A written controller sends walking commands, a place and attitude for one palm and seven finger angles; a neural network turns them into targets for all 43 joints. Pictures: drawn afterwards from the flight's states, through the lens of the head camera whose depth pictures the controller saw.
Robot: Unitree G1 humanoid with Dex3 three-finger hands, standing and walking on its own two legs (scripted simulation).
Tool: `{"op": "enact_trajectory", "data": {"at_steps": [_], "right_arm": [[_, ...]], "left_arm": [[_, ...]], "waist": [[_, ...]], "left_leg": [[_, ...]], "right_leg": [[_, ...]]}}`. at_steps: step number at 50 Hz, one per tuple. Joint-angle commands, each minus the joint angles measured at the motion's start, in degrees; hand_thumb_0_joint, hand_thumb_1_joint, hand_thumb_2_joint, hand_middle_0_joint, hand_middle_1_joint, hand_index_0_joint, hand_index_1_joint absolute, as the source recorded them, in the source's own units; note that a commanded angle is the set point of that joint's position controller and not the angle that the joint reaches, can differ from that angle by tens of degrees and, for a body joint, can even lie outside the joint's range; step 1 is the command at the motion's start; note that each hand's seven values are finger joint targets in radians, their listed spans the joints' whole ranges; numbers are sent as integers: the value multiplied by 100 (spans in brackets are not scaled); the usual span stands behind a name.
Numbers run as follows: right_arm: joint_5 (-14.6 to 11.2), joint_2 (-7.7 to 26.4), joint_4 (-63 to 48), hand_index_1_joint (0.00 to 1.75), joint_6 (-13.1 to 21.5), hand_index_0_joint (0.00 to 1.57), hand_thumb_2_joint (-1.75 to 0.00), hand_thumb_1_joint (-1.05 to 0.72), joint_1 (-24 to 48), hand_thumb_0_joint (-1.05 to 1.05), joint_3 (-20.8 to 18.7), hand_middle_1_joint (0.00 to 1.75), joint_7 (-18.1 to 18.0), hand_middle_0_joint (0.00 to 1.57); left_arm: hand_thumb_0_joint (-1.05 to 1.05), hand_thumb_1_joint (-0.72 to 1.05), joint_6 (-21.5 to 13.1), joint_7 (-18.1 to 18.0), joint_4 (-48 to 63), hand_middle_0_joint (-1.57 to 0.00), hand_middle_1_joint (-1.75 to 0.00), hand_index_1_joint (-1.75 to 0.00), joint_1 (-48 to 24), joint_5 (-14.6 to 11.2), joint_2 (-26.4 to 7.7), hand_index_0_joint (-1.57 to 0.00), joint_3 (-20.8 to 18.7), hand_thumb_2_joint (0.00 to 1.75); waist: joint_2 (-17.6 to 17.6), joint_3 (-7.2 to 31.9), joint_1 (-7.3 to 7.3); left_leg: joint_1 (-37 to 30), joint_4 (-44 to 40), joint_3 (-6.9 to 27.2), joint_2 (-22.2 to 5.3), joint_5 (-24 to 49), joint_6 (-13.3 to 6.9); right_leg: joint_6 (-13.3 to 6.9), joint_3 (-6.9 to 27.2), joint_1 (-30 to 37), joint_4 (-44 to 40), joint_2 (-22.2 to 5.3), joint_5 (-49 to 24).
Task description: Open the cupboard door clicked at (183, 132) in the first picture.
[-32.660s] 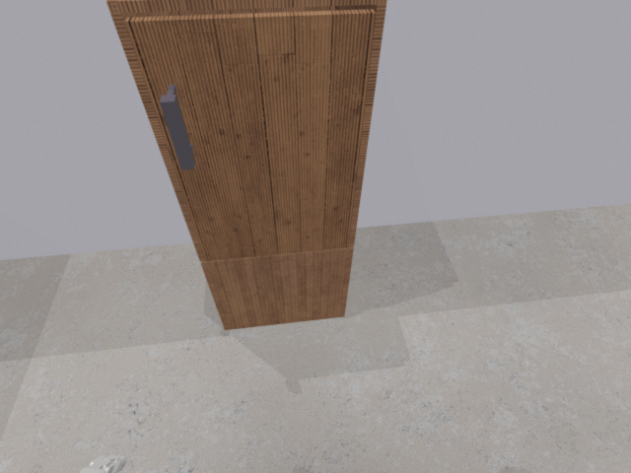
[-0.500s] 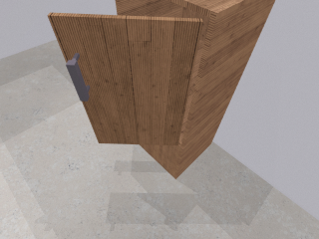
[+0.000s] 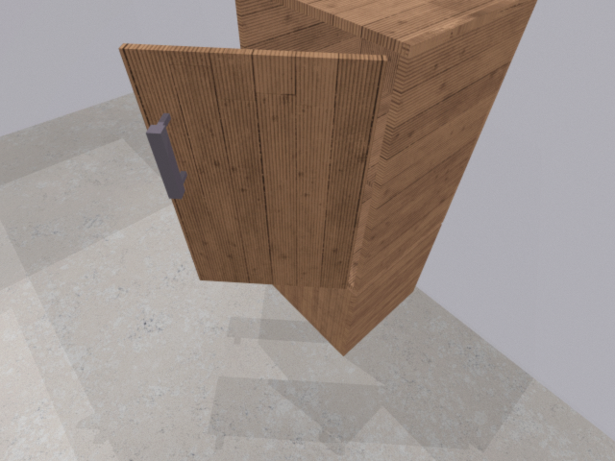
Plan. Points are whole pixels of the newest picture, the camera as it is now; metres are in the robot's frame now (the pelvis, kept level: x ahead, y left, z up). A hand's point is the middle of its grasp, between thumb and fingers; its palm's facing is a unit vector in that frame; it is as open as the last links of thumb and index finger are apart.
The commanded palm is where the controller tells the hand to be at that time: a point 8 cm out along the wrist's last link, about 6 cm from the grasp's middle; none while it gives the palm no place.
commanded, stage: look again from close up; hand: left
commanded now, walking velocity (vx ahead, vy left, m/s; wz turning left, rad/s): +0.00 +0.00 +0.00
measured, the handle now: (171, 156) +0.56 +0.28 +0.08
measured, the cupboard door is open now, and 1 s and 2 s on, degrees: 44 44 44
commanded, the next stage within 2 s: shuffle to correct the standing spot in 0.58 s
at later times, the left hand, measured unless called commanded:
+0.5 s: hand out of the picture +0.05 +0.26 -0.15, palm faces +0.04 -0.95 -0.31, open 7.4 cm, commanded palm none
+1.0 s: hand out of the picture -0.03 +0.23 -0.19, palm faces +0.05 -0.98 -0.17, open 7.4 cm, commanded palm none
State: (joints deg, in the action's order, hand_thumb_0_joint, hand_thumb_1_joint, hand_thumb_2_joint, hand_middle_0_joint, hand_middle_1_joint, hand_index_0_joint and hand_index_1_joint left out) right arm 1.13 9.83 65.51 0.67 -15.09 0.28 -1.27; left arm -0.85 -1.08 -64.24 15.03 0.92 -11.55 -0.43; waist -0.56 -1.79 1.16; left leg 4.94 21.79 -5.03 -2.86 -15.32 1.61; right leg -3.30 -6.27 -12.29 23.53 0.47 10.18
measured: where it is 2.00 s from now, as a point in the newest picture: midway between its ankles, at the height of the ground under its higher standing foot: outside the picture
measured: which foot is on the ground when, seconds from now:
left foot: down 0.00-1.00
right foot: down 0.00-1.00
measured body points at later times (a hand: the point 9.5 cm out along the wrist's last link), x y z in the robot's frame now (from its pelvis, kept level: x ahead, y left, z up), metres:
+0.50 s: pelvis -0.03 +0.03 +0.00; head -0.05 +0.03 +0.45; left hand +0.05 +0.31 -0.13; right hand +0.04 -0.25 -0.14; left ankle -0.04 +0.13 -0.74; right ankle +0.03 -0.08 -0.74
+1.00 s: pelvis +0.00 +0.06 -0.01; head -0.01 +0.07 +0.44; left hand -0.03 +0.28 -0.17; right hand -0.01 -0.18 -0.16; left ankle -0.04 +0.13 -0.74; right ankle +0.03 -0.08 -0.74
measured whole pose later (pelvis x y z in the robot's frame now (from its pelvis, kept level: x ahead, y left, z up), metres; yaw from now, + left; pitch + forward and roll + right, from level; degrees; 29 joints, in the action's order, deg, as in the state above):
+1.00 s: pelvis +0.00 +0.06 -0.01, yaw +0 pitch -1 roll -1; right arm 1.4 10.5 62.8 -0.7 -19.1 0.0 0.0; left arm 0.6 -0.9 -61.9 20.3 1.6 -9.6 -0.8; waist -0.9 -0.4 1.2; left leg 8.5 28.8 -6.0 0.8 -19.3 -3.4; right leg 0.9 -4.7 -14.5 27.4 -3.4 11.6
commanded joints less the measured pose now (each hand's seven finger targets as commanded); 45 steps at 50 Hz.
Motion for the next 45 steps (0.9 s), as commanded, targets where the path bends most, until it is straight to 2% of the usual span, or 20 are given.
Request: {"op": "enact_trajectory", "data": {"at_steps": [1,2,3,4,5,6,7,8,10,11,12,14,18,24,26,34,37,39,41,45], "right_arm": [[-18,536,-136,30,78,20,-90,-90,-349,0,-56,30,-39,20],[33,1336,-806,30,79,20,-90,-90,36,0,-214,30,-16,20],[8,1121,-870,30,192,20,-90,-90,-34,0,-285,30,-43,20],[-9,1069,-860,30,181,20,-90,-90,-125,0,-322,30,-59,20],[-16,1017,-895,30,154,20,-90,-90,-240,0,-350,30,-62,20],[-14,1074,-907,30,134,20,-90,-90,-299,0,-380,30,-54,20],[12,966,-950,30,79,20,-90,-90,-263,0,-348,30,-15,20],[7,1066,-954,30,82,20,-90,-90,-305,0,-376,30,-4,20],[4,1177,-950,30,115,20,-90,-90,-328,0,-401,30,-6,20],[8,1233,-948,30,134,20,-90,-90,-302,0,-396,30,-8,20],[25,1133,-931,30,139,20,-90,-90,-293,0,-357,30,5,20],[21,1317,-979,30,160,20,-90,-90,-114,0,-351,30,7,20],[24,1465,-1012,30,174,20,-90,-90,144,0,-315,30,24,20],[30,1665,-1020,30,138,20,-90,-90,375,0,-291,30,64,20],[23,1709,-1009,30,130,20,-90,-90,400,0,-292,30,77,20],[-3,1675,-826,30,132,20,-90,-90,461,0,-260,30,86,20],[14,1253,-652,30,47,20,-90,-90,188,0,-153,30,97,20],[23,1070,-557,30,-16,20,-90,-90,7,0,-110,30,103,20],[26,972,-523,30,-70,20,-90,-90,-157,0,-107,30,108,20],[15,768,-496,30,-78,20,-90,-90,-522,0,-119,30,99,20]], "left_arm": [[0,90,-95,-51,251,-20,-30,-30,139,-36,-626,-20,-85,90],[0,90,-168,-83,652,-20,-30,-30,102,77,-1475,-20,-52,90],[0,90,-206,-102,634,-20,-30,-30,349,0,-1099,-20,-179,90],[0,90,-228,-96,710,-20,-30,-30,258,13,-1227,-20,-188,90],[0,90,-224,-90,805,-20,-30,-30,192,32,-1192,-20,-235,90],[0,90,-219,-87,863,-20,-30,-30,101,45,-1229,-20,-279,90],[0,90,-197,-86,873,-20,-30,-30,75,36,-1126,-20,-253,90],[0,90,-197,-84,893,-20,-30,-30,-29,39,-1179,-20,-293,90],[0,90,-190,-78,949,-20,-30,-30,-193,21,-1230,-20,-325,90],[0,90,-184,-68,959,-20,-30,-30,-234,14,-1251,-20,-328,90],[0,90,-159,-57,936,-20,-30,-30,-166,15,-1159,-20,-299,90],[0,90,-156,-41,908,-20,-30,-30,-213,-8,-1232,-20,-292,90],[0,90,-136,-13,879,-20,-30,-30,-325,-9,-1289,-20,-258,90],[0,90,-86,19,870,-20,-30,-30,-497,4,-1401,-20,-224,90],[0,90,-89,23,876,-20,-30,-30,-534,5,-1441,-20,-213,90],[0,90,-97,10,749,-20,-30,-30,-476,8,-1390,-20,-160,90],[0,90,-46,-19,611,-20,-30,-30,-188,13,-1042,-20,-86,90],[0,90,3,-36,562,-20,-30,-30,15,24,-904,-20,-63,90],[0,90,37,-42,549,-20,-30,-30,213,38,-894,-20,-87,90],[0,90,44,-62,583,-20,-30,-30,482,42,-880,-20,-196,90]], "waist": [[-1,-144,-65],[212,-842,-256],[442,211,-83],[413,838,-180],[-37,869,-205],[-390,686,-234],[-725,320,-220],[-685,89,-282],[-266,-119,-315],[-9,-135,-288],[27,-61,-221],[124,-129,-159],[224,-155,-80],[162,-274,-57],[15,-200,-75],[-6,-35,-94],[-76,18,-94],[-117,-129,-89],[-287,-312,-77],[-472,-415,-105]], "left_leg": [[585,-461,371,-396,140,-252],[897,-207,558,-127,943,-267],[811,253,466,-284,485,-280],[619,487,469,-162,294,-310],[700,638,429,-70,46,-306],[803,736,425,-23,-41,-315],[886,793,378,-1,-143,-365],[865,787,415,-46,-98,-385],[767,528,503,-134,101,-419],[842,347,566,-186,116,-428],[861,172,559,-223,100,-442],[1074,-2,666,-294,107,-443],[1198,-288,764,-369,67,-441],[1334,-646,860,-398,-508,-422],[1258,-666,859,-388,-504,-416],[995,-683,809,-412,-111,-395],[932,-568,636,-308,-382,-331],[1023,-454,538,-219,-694,-309],[1138,-262,423,-102,-966,-327],[1155,214,210,58,-892,-337]], "right_leg": [[52,955,220,-617,-767,-2],[96,843,-33,-210,-600,-567],[7,1061,333,-111,-903,-297],[-123,1255,570,-244,-1039,-168],[-169,1368,510,-466,-1140,301],[-239,1479,329,-645,-1198,653],[-247,1484,45,-855,-1209,1054],[-272,1485,-245,-901,-1221,1300],[-254,1279,-508,-737,-1077,1201],[-203,1158,-432,-583,-962,1030],[-133,1005,-230,-480,-862,850],[-75,923,-16,-339,-806,524],[5,814,267,-272,-776,188],[120,791,296,-370,-769,410],[141,805,303,-405,-787,420],[177,761,389,-437,-833,8],[218,811,376,-560,-887,526],[207,897,225,-575,-918,1040],[150,1115,31,-731,-997,1631],[-53,1426,-228,-847,-1222,2062]]}}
